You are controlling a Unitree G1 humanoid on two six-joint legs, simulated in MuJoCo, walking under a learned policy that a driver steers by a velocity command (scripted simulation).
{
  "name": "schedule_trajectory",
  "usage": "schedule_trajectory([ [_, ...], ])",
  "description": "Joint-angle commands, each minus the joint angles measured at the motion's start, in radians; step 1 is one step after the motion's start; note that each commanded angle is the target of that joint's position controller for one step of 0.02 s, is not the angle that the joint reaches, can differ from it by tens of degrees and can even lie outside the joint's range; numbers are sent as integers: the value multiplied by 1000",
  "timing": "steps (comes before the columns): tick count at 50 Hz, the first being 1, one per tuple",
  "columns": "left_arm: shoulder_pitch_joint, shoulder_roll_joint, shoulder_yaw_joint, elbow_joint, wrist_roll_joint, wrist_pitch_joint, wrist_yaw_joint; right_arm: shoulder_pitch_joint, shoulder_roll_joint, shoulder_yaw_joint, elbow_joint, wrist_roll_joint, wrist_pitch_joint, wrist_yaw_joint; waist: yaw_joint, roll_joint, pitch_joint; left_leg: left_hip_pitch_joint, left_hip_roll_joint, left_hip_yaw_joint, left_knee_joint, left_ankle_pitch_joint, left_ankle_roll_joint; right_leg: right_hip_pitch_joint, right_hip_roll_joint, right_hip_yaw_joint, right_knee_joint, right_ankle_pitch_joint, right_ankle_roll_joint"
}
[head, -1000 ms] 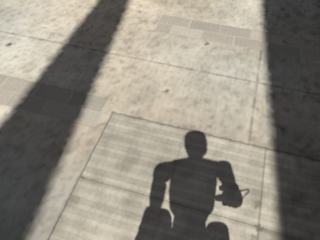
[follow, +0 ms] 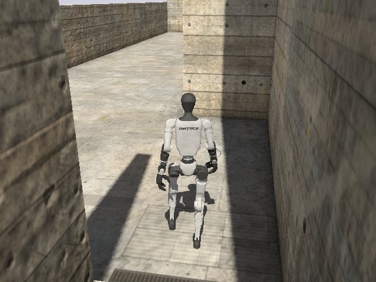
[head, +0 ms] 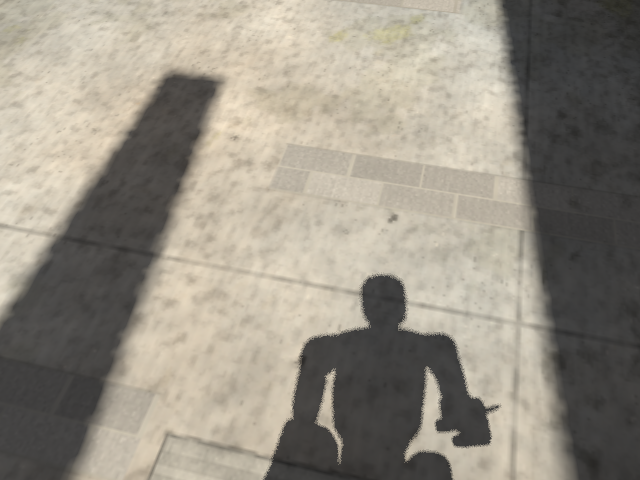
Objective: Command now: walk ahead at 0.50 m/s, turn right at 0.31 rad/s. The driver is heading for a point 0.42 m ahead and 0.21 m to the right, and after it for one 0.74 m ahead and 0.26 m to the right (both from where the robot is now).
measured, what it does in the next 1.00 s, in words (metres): walks ahead, turning right: left foot, then right foot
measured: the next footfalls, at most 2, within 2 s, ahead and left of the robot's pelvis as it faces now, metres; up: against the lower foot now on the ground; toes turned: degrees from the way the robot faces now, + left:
left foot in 0.14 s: +0.24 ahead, +0.12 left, +0.00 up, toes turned -3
right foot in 0.68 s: +0.42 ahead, -0.13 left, +0.00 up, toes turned -27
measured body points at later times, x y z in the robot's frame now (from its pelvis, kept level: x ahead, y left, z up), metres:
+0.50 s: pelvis +0.24 +0.03 +0.00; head +0.26 +0.03 +0.45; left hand +0.44 +0.23 -0.12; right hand +0.16 -0.21 -0.13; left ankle +0.20 +0.12 -0.75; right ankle +0.32 -0.14 -0.68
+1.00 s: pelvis +0.35 -0.05 -0.01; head +0.38 -0.09 +0.44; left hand +0.57 +0.15 -0.12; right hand +0.33 -0.34 -0.14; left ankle +0.49 +0.08 -0.67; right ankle +0.39 -0.12 -0.75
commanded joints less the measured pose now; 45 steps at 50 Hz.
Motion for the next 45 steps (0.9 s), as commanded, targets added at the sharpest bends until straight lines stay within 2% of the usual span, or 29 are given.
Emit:
schedule_trajectory([
  [1,44,156,28,-36,4,-6,9,-121,-48,-2,-95,7,-17,-1,-1,-109,58,19,-42,25,-87,16,-6,-42,-267,188,-23,400,-137],
  [3,25,173,35,-45,9,-2,15,-119,-68,-7,-112,10,-27,-4,-19,-116,50,73,-52,10,-135,-41,7,-23,-285,220,19,429,-128],
  [4,4,185,40,-52,12,0,16,-82,-82,-12,-108,11,-34,-7,-42,-119,39,137,-62,5,-165,-76,16,-29,-288,230,54,453,-115],
  [5,-23,199,45,-61,10,0,15,-9,-98,-19,-91,10,-42,-13,-78,-116,12,243,-85,13,-204,-110,27,-46,-279,231,126,516,-101],
  [6,-37,191,44,-68,7,0,11,130,-123,-32,-49,1,-54,-24,-136,-68,-62,429,-95,16,-269,-93,47,-88,-226,192,292,540,-79],
  [7,-43,151,35,-97,-4,-3,5,294,-193,-52,-25,-24,-68,-39,-192,24,-194,667,67,-144,-295,-194,93,-227,-156,138,554,364,-57],
  [8,47,45,15,-134,-41,2,8,351,-296,-74,-38,-44,-64,-44,-158,237,-314,918,346,-545,-378,-280,183,-549,-2,26,875,-201,-18],
  [9,53,139,38,-123,-14,15,13,288,-242,-65,-52,-21,-44,-41,-129,168,-308,834,357,-678,-445,-360,208,-625,-38,84,1000,-287,-33],
  [10,4,153,46,-121,-4,23,8,195,-158,-42,-73,-14,-39,-39,-93,65,-172,702,316,-533,-461,-411,185,-640,-93,102,1023,-201,-38],
  [11,-44,130,42,-127,0,27,-2,147,-110,-29,-77,-7,-43,-36,-83,16,-86,585,266,-395,-495,-340,164,-623,-127,99,991,-133,-31],
  [13,-68,113,45,-137,18,48,-18,143,-78,-19,-62,-1,-55,-43,-51,65,-30,479,194,-217,-534,-186,123,-581,-164,87,942,-82,-12],
  [16,-108,99,45,-161,22,76,-33,200,-86,-22,-36,11,-80,-43,-36,56,-28,476,178,-96,-556,-21,127,-608,-172,72,940,-12,5],
  [19,-206,105,43,-200,23,87,-43,245,-96,-25,-19,8,-86,-42,-43,41,-3,505,175,-12,-576,27,136,-698,-188,64,895,81,21],
  [24,-376,95,26,-266,20,85,-61,291,-111,-27,0,3,-83,-41,-71,37,42,532,160,114,-581,97,132,-693,-181,11,641,215,30],
  [26,-431,84,17,-291,23,81,-65,299,-125,-29,6,6,-79,-47,-77,34,65,543,164,174,-539,276,125,-639,-166,-41,528,223,20],
  [29,-437,92,17,-306,31,74,-63,328,-153,-35,21,10,-60,-57,-82,60,37,611,168,230,-417,549,102,-546,-114,-101,438,156,-9],
  [31,-354,119,28,-290,36,68,-55,315,-182,-45,19,13,-43,-67,-51,92,-18,651,166,242,-260,732,86,-452,-55,-119,397,71,-42],
  [32,-270,137,38,-269,39,59,-49,309,-193,-49,15,16,-30,-68,-20,84,-67,651,162,245,-117,727,79,-366,-25,-113,345,65,-62],
  [33,-157,161,51,-233,48,44,-35,299,-197,-51,8,22,-21,-64,37,29,-139,594,137,259,96,574,45,-209,-10,-91,225,197,-84],
  [34,-94,260,76,-223,53,33,-20,330,-160,-44,-24,21,-20,-60,41,-88,-226,361,87,251,370,73,6,32,-197,111,269,559,-124],
  [35,-134,376,104,-260,25,46,-14,407,-87,-30,-79,38,-11,-55,-28,-268,-354,36,-102,173,733,-627,-49,280,-497,540,299,1073,-336],
  [36,-82,354,105,-275,-13,68,-4,337,-142,-37,-82,10,-4,-52,27,-84,-407,8,-67,-1,750,-559,-50,225,-474,504,249,1047,-349],
  [37,-157,305,92,-279,-14,76,5,271,-113,-30,-98,19,-3,-50,4,-77,-280,-21,-38,-18,733,-479,-48,103,-437,410,212,903,-331],
  [38,-222,239,72,-284,-19,81,8,246,-111,-28,-94,14,-2,-52,-32,-39,-160,-6,-7,-25,630,-415,-46,-44,-368,343,159,781,-272],
  [39,-251,205,62,-285,-23,83,13,228,-121,-32,-104,-4,10,-53,-60,-59,-105,18,8,-36,557,-385,-46,-125,-312,310,134,707,-227],
  [40,-273,184,54,-293,-20,84,14,254,-125,-34,-99,-17,28,-52,-82,-69,-99,64,4,-34,525,-363,-48,-185,-278,282,116,672,-207],
  [42,-258,213,59,-297,-6,74,6,271,-115,-32,-102,-16,55,-51,-94,-61,-133,102,-18,-32,487,-333,-50,-216,-253,276,108,667,-190],
  [44,-242,245,69,-300,-2,70,3,249,-112,-30,-113,-11,66,-51,-90,-66,-145,92,-25,-41,441,-301,-52,-227,-238,289,92,573,-172],
  [45,-233,250,71,-302,-3,72,4,224,-117,-31,-123,-12,70,-52,-81,-78,-141,75,-27,-47,419,-286,-54,-226,-232,305,82,501,-162],
])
